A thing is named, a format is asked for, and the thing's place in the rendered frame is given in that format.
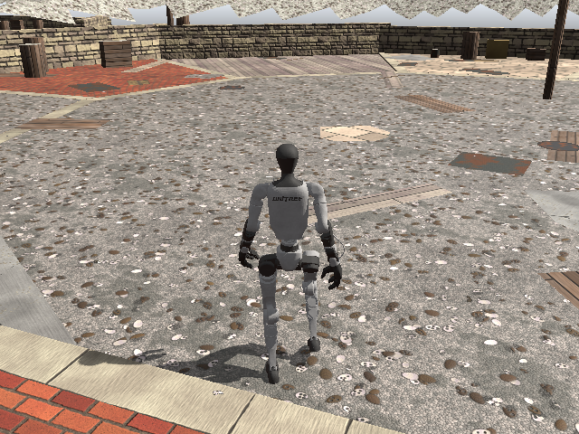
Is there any right robot forearm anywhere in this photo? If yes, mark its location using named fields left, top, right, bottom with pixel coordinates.
left=320, top=220, right=340, bottom=267

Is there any right robot foot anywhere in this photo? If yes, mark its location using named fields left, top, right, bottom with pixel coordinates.
left=308, top=336, right=320, bottom=352

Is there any robot left hand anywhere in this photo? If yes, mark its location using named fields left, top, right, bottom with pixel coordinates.
left=238, top=250, right=260, bottom=269

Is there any robot right hand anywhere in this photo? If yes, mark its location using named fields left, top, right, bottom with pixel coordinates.
left=321, top=263, right=342, bottom=290

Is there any left robot forearm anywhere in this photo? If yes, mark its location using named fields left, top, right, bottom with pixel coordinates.
left=240, top=219, right=256, bottom=253

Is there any right robot upper arm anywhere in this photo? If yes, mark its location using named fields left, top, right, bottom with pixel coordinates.
left=307, top=182, right=329, bottom=234

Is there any right robot thigh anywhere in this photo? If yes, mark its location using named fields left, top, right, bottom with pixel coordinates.
left=301, top=250, right=319, bottom=296

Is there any left robot upper arm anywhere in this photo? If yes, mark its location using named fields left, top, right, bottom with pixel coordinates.
left=246, top=183, right=269, bottom=232

